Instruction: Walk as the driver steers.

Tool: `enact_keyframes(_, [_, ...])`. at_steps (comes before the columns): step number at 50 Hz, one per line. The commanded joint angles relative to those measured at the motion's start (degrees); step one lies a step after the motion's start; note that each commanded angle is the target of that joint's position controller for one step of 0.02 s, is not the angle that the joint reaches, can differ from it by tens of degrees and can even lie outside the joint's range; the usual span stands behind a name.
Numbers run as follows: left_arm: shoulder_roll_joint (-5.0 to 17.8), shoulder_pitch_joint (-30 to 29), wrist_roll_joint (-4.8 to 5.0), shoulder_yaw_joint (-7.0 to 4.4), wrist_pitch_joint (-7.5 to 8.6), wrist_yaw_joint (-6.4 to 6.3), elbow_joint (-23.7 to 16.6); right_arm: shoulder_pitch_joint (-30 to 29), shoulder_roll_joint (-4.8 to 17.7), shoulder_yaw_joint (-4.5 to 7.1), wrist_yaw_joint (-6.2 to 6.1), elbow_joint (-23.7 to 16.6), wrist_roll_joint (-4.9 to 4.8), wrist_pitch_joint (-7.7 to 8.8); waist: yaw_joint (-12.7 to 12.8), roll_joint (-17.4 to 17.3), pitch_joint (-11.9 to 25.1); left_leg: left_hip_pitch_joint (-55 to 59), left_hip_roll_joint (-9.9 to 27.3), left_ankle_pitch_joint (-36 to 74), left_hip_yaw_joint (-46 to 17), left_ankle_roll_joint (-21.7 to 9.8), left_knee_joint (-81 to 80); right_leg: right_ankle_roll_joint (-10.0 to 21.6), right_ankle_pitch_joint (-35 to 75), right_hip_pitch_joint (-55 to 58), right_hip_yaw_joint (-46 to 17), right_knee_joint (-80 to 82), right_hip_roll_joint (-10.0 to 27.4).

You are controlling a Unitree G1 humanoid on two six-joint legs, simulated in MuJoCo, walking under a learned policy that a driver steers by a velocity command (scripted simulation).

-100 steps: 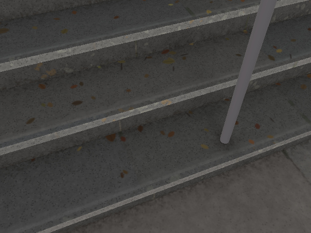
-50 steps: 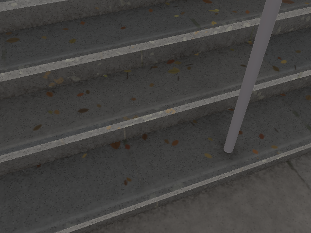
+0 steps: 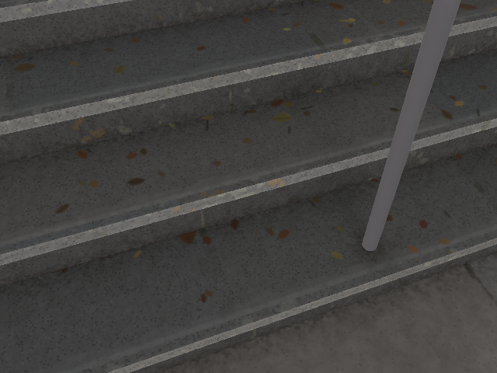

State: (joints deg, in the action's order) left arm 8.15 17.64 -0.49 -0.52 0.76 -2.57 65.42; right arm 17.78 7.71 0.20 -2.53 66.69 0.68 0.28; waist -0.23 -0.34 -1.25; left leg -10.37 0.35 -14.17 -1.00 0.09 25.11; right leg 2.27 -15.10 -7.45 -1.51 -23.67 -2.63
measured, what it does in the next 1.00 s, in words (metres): walks ahead: right foot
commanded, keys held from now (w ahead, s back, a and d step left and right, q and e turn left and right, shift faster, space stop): w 0.72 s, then w+q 0.28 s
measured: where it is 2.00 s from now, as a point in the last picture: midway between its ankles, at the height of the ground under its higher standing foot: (172, 171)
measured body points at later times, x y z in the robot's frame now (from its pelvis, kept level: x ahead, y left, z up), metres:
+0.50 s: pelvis +0.16 +0.05 +0.00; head +0.19 +0.06 +0.45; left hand +0.29 +0.27 -0.15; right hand +0.05 -0.16 -0.14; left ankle +0.04 +0.12 -0.74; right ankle +0.25 -0.07 -0.69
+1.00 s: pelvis +0.40 +0.03 +0.00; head +0.41 +0.02 +0.45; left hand +0.28 +0.24 -0.15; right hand +0.51 -0.17 -0.15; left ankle +0.40 +0.15 -0.45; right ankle +0.35 -0.02 -0.74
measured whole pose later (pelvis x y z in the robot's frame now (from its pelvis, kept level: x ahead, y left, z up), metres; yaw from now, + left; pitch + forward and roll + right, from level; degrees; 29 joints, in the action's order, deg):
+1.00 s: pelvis +0.40 +0.03 +0.00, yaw +6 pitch +2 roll +0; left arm 8.1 28.7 -2.2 -0.4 6.4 -0.5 66.5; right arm 11.7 7.5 1.8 -2.1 55.0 1.7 0.1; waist 0.7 -1.5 2.1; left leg -58.9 0.0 -20.2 -0.9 -6.9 117.3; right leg 5.9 -17.5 -6.9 10.2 -21.9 -3.3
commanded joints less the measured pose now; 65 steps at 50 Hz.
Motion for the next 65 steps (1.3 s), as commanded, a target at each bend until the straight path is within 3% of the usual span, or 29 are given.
enact_keyframes(1, [7.57,5.89,-0.17,-1.97,-0.53,0.10,-0.99,1.77,4.22,0.97,0.42,-2.27,0.67,-0.13,1.53,4.24,-7.24,-8.91,-1.07,-18.09,-0.05,-3.19,2.81,5.56,-27.70,-5.80,-11.25,9.18,7.16])
enact_keyframes(5, [9.46,8.84,-0.56,-3.46,0.47,0.25,-1.01,-2.58,2.33,0.62,1.68,-6.63,1.46,1.95,3.01,8.02,-11.05,-16.89,1.01,-10.62,3.07,-3.60,17.52,12.51,-28.81,-4.58,-25.40,17.30,18.77])
enact_keyframes(9, [9.02,2.35,0.19,-3.64,1.76,0.88,-3.03,4.77,2.05,1.47,2.41,-5.85,-0.02,4.17,-2.95,5.84,-8.24,0.96,-1.24,-3.10,6.02,-4.84,1.63,8.64,-16.16,-11.48,-14.07,10.34,12.92])
enact_keyframes(10, [7.92,0.50,0.17,-3.44,2.15,0.94,-3.99,10.74,2.89,2.08,2.21,-3.67,-0.02,4.43,-5.21,3.04,-6.56,11.16,-1.90,-2.28,4.80,-4.61,-1.74,7.13,-13.22,-17.03,-10.23,4.46,9.63])
enact_keyframes(11, [4.84,-1.21,-0.09,-2.46,2.97,1.34,-5.37,16.79,6.08,2.93,1.54,-2.68,0.72,5.10,-7.68,-5.98,-4.07,18.38,7.75,-10.37,-8.85,-5.36,-10.33,4.80,-8.78,-22.61,-2.41,-10.60,3.97])
enact_keyframes(12, [2.66,-1.75,-0.42,-1.80,3.51,1.94,-7.86,23.65,12.87,4.70,1.47,-1.06,0.14,4.57,-8.86,-18.66,-2.79,22.23,19.47,-20.20,-29.85,-10.18,-18.43,2.96,-13.97,-32.37,4.91,-24.36,-1.28])
enact_keyframes(13, [6.77,-3.73,-2.12,-2.65,3.36,2.37,-8.26,20.23,10.00,4.12,1.33,-1.32,0.35,3.89,-6.00,-9.92,-7.37,16.97,20.96,-21.76,-31.32,-11.65,-17.99,3.58,-14.08,-34.92,2.19,-33.20,2.44])
enact_keyframes(14, [5.50,-4.14,-2.16,-2.44,3.62,3.05,-8.17,14.72,8.10,3.51,1.57,-3.46,0.57,4.04,-3.64,-4.24,-9.33,13.00,19.03,-19.08,-26.84,-11.21,-18.15,3.77,-8.84,-35.14,0.74,-35.80,4.67])
enact_keyframes(17, [4.93,-3.70,-1.62,-2.44,4.02,4.16,-7.54,10.16,5.72,2.47,1.52,-4.95,0.32,5.29,-0.71,-1.48,-7.19,11.97,13.46,1.61,-14.10,-9.08,-18.76,2.24,0.97,-32.45,1.66,-35.32,6.78])
enact_keyframes(26, [3.25,-20.19,-0.52,-1.34,3.43,3.50,-14.40,13.49,6.47,0.96,1.08,-3.19,0.20,6.83,-1.26,-6.56,-6.22,8.13,7.95,43.69,0.20,-7.86,-14.72,1.94,8.86,-22.61,10.14,-13.27,1.31])
enact_keyframes(30, [7.35,-8.42,-0.43,-2.85,3.72,2.34,-11.31,9.49,9.22,1.50,1.08,-4.13,0.12,7.13,4.77,-7.38,2.41,13.34,9.84,61.57,0.52,-7.50,0.57,6.14,8.79,-8.68,9.06,-7.02,-1.96])
enact_keyframes(32, [9.47,8.36,-1.46,-4.16,4.26,1.30,-5.72,8.43,8.25,1.37,1.28,-4.57,-0.33,6.56,11.34,-3.23,8.84,2.41,6.49,43.86,2.11,-7.03,23.40,8.14,11.10,11.24,4.24,-1.70,3.22])
enact_keyframes(33, [14.53,11.16,-2.74,-5.11,4.29,1.11,-5.57,10.91,2.14,0.25,1.75,-6.36,-0.54,6.24,8.16,10.19,12.40,-13.04,-1.58,-2.55,5.88,-5.46,45.02,12.66,16.01,21.12,-17.55,0.01,20.17])
enact_keyframes(34, [16.01,8.54,-0.78,-5.83,3.17,1.75,-5.47,16.29,4.72,1.58,1.85,-4.95,-0.59,5.33,4.88,10.85,16.04,-21.73,-4.84,-14.40,-0.23,-6.11,56.98,18.49,6.41,20.84,-33.72,7.51,24.72])
enact_keyframes(36, [7.99,-3.06,0.67,-3.69,3.14,2.88,-8.44,7.33,6.46,2.12,2.26,-6.91,1.30,4.93,1.89,2.14,1.90,-25.30,1.03,-4.44,-0.34,-6.38,57.03,15.23,-13.69,4.00,-24.17,14.45,20.33])
enact_keyframes(38, [4.84,-4.26,0.27,-2.36,4.37,1.98,-7.91,5.42,5.09,2.24,2.62,-7.54,1.74,4.39,-1.29,-1.72,-2.22,-21.56,3.69,0.48,-1.29,-5.62,53.13,11.82,-1.04,-5.44,-14.87,17.28,17.56])
enact_keyframes(43, [6.00,4.78,-0.75,-1.91,6.12,1.84,-3.60,4.11,2.61,2.78,2.85,-7.73,1.50,1.50,-1.63,2.74,-0.50,-30.15,1.89,2.73,0.58,-4.52,63.56,8.39,16.93,-3.69,-2.18,12.90,15.00])
enact_keyframes(46, [4.64,11.99,-1.29,-1.23,5.80,1.97,-0.97,-5.12,0.65,2.28,1.09,-12.04,1.01,0.28,0.90,4.66,-3.00,-50.74,0.86,-3.34,0.33,-5.72,87.34,9.11,-2.97,-0.55,-4.34,12.56,17.00])
enact_keyframes(51, [4.25,17.50,-2.21,1.08,6.48,1.93,2.25,-20.27,-2.42,-0.65,-0.13,-22.79,1.04,0.74,1.56,2.09,-6.98,-75.76,-0.86,-11.33,-1.69,-8.45,101.77,4.86,-3.59,6.51,-2.80,11.47,19.29])
enact_keyframes(53, [3.32,17.44,-1.15,2.28,7.01,1.50,3.58,-25.62,-3.27,-2.18,0.25,-27.67,0.72,0.14,-0.15,1.57,-8.24,-73.04,-0.19,-11.46,0.40,-8.97,95.20,2.06,-1.59,1.19,1.49,13.69,17.11])
enact_keyframes(55, [4.55,17.81,-0.87,2.61,6.45,0.65,3.90,-28.44,-3.94,-3.64,0.96,-31.10,0.45,-0.34,-0.02,2.67,-7.25,-66.25,0.19,-11.01,7.18,-7.62,84.98,2.02,6.96,-2.67,5.14,17.60,14.48])
enact_keyframes(57, [8.00,14.76,1.24,1.82,5.40,-1.80,1.99,-27.11,-3.23,-4.87,1.67,-31.54,-0.53,-0.80,-1.20,-0.11,-5.30,-47.34,1.22,-14.09,13.42,-7.51,63.49,3.20,37.24,-5.08,11.31,23.31,13.91])
enact_keyframes(58, [9.19,12.67,2.61,1.77,5.51,-2.47,-0.54,-24.05,-2.12,-4.80,1.68,-30.10,-1.22,-0.67,-2.23,-1.38,-0.55,-34.68,-1.79,-14.42,17.09,-8.64,54.50,2.90,68.85,-3.64,14.99,17.38,14.04])
enact_keyframes(59, [12.19,14.90,3.38,0.97,5.51,-2.91,-1.65,-17.83,-1.31,-4.41,1.30,-28.10,-1.96,-0.87,-4.46,3.82,6.41,-24.78,-6.20,-13.54,19.96,-9.28,50.90,3.46,97.10,0.18,14.25,8.95,16.57])
enact_keyframes(61, [18.01,10.21,3.12,-1.71,4.86,-1.85,-5.83,-0.43,5.11,-1.38,1.20,-24.35,-0.73,-0.60,-11.74,16.74,19.52,-13.81,-9.38,-10.88,13.57,-13.53,38.38,2.71,113.82,11.64,13.82,-17.50,19.55])
enact_keyframes(62, [17.25,9.03,1.22,-2.32,4.70,-0.57,-9.74,0.26,9.07,0.48,2.05,-23.96,0.71,0.31,-11.92,14.15,22.38,-4.13,-7.67,-13.26,-1.97,-16.75,28.38,2.77,92.23,2.50,12.50,-35.18,17.20])
enact_keyframes(63, [9.29,4.13,-0.77,-0.77,5.06,2.43,-15.51,0.18,16.62,2.98,1.84,-21.71,0.59,-0.01,-9.24,-9.89,21.39,8.20,9.19,-2.51,-38.88,-26.84,8.22,-1.64,11.88,-25.55,11.68,-65.53,0.33])
enact_keyframes(64, [10.01,2.17,-3.47,-1.29,5.66,3.98,-18.20,-2.70,17.99,4.45,0.57,-22.46,1.71,-0.52,-6.36,-6.42,23.76,6.41,11.80,-7.66,-57.95,-26.04,-4.28,0.65,6.97,-32.15,-2.63,-80.21,-0.49])
enact_keyframes(65, [7.07,-0.24,-3.49,-0.98,5.39,4.51,-21.05,-5.75,15.10,4.03,0.34,-21.39,1.45,0.31,-3.02,-0.54,14.31,-1.23,11.11,-18.27,-51.75,-22.62,-3.97,1.44,11.09,-37.32,-3.96,-83.13,1.82])
Keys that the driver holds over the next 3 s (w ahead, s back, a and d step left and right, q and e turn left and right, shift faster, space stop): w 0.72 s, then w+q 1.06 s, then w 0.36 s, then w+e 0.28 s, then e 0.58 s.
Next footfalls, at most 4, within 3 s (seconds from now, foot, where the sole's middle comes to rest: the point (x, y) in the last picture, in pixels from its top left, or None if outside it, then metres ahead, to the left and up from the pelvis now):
0.64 right None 0.39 -0.02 -0.78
1.22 left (207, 294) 0.67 0.14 -0.62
1.72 right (211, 155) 1.03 0.14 -0.47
2.22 left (69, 80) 1.18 0.54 -0.31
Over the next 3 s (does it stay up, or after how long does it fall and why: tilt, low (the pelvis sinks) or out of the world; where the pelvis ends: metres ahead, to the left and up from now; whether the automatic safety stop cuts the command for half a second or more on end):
stays up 1.39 0.51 0.56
